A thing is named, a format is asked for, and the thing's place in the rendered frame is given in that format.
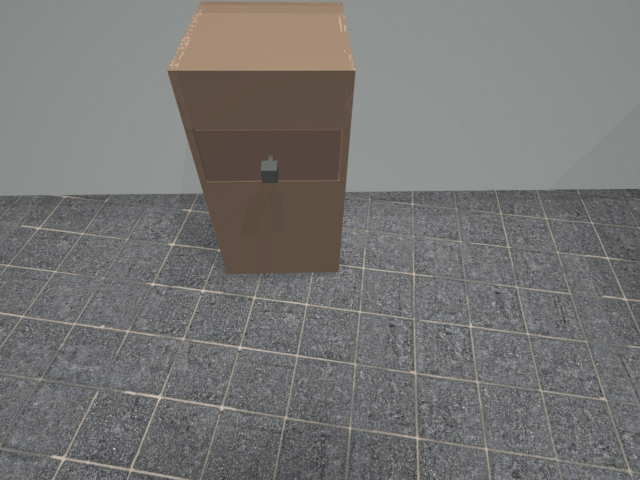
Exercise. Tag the cabinet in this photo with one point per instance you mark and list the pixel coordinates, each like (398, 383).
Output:
(269, 65)

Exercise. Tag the drawer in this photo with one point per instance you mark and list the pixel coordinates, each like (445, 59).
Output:
(302, 154)

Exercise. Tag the handle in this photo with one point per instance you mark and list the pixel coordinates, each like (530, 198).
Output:
(269, 171)

